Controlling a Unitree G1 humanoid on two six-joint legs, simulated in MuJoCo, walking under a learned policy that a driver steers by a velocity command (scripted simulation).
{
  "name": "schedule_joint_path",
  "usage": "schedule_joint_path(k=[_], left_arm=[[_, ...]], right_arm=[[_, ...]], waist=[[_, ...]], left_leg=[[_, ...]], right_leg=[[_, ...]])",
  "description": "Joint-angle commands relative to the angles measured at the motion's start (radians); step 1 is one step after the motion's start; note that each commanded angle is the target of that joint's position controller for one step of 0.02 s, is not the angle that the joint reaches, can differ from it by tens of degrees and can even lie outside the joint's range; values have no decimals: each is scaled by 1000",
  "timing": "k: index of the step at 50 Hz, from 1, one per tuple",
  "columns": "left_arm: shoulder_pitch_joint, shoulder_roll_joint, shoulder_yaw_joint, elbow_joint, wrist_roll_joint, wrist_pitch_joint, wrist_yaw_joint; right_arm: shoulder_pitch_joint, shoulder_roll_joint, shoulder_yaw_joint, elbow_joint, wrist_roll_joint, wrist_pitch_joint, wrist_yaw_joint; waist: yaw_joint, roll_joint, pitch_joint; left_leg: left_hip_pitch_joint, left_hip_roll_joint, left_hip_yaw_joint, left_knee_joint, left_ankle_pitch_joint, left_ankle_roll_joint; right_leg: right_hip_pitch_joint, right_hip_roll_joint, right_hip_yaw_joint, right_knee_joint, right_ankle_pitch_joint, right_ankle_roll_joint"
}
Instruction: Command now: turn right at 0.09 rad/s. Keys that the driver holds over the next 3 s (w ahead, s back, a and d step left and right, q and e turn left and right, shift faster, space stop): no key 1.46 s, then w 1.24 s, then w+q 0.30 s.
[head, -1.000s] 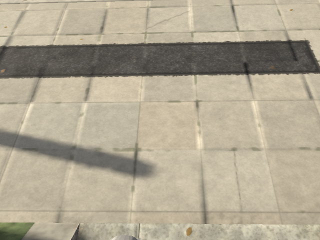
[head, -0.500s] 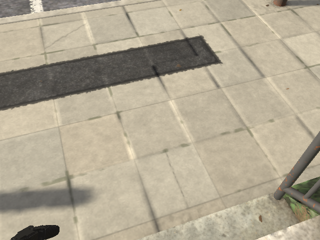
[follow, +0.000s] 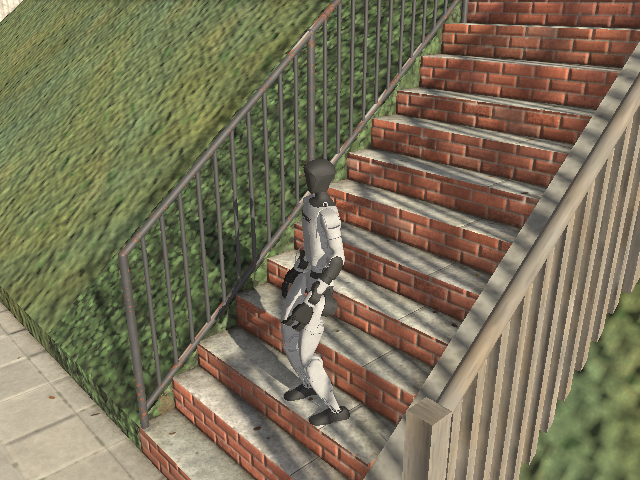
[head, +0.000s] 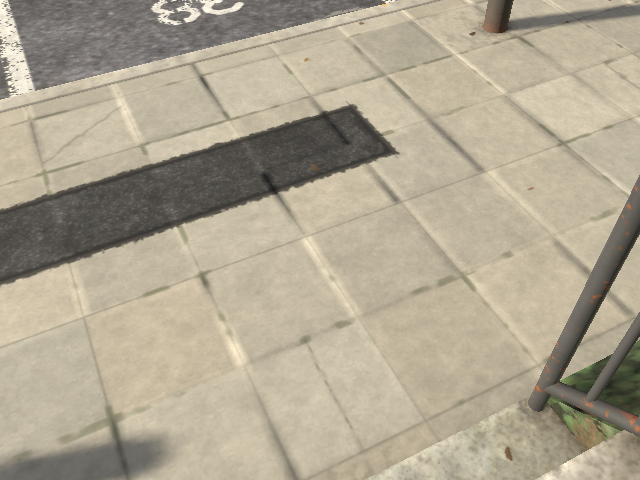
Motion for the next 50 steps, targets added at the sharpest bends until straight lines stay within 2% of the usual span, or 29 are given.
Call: schedule_joint_path(k=[1,4,6,12,13,15,18,31,50], left_arm=[[23,130,36,-41,-6,-8,12],[23,102,31,-8,-5,-4,16],[16,98,30,6,-9,-7,12],[30,110,33,64,-9,-3,17],[31,109,32,77,-9,-6,20],[49,123,36,101,-7,-8,24],[65,125,36,126,-6,-8,30],[117,136,39,210,-5,-7,44],[185,130,42,270,-5,-9,53]], right_arm=[[46,-100,-24,-18,24,-18,-3],[73,-83,-20,8,18,-26,-13],[103,-69,-20,28,14,-29,-16],[134,-55,-21,58,11,-28,-18],[141,-56,-22,64,20,-31,-19],[153,-61,-25,77,19,-34,-23],[164,-52,-23,103,13,-34,-28],[188,-41,-25,190,14,-30,-39],[225,-25,-25,262,18,-30,-48]], waist=[[35,33,35],[32,-13,40],[27,-12,22],[31,-29,7],[30,-35,11],[28,-28,10],[33,-7,21],[35,-10,62],[37,-16,91]], left_leg=[[-57,35,-91,-208,190,64],[-3,24,-73,-241,212,49],[32,18,-61,-239,262,49],[71,14,-50,-273,324,48],[76,25,-61,-275,352,45],[91,24,-60,-284,394,43],[105,21,-55,-295,415,45],[121,13,-49,-346,397,46],[99,1,-41,-373,323,43]], right_leg=[[97,-100,143,-170,118,-52],[128,-97,131,-213,186,-48],[144,-104,135,-217,262,-54],[178,-104,115,-235,302,-49],[178,-108,114,-236,332,-46],[181,-103,104,-240,352,-39],[179,-107,96,-256,343,-35],[167,-104,76,-299,289,-16],[163,-97,64,-328,243,-7]])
